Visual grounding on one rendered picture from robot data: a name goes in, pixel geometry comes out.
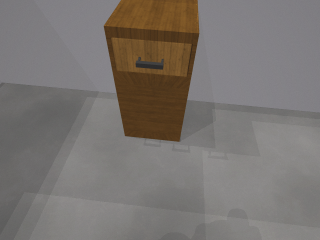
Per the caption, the cabinet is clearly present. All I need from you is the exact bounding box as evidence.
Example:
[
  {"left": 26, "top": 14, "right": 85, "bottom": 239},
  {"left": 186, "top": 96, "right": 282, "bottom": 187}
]
[{"left": 104, "top": 0, "right": 200, "bottom": 142}]

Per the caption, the drawer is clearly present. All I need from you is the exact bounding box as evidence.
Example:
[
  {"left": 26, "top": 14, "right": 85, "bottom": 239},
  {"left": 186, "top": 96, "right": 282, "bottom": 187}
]
[{"left": 111, "top": 37, "right": 192, "bottom": 77}]

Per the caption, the handle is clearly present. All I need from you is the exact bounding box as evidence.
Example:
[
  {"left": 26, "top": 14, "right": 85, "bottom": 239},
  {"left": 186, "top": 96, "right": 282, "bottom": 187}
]
[{"left": 135, "top": 57, "right": 164, "bottom": 70}]

